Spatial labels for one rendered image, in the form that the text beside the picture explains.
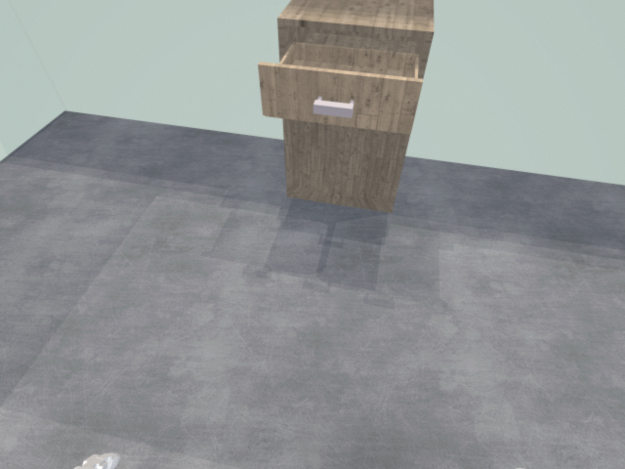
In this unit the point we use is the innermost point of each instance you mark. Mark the cabinet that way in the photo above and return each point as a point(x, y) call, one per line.
point(345, 165)

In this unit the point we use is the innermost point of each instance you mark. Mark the handle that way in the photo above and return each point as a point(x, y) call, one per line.
point(333, 108)

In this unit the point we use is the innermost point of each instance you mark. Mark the drawer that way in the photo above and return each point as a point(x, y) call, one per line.
point(384, 86)

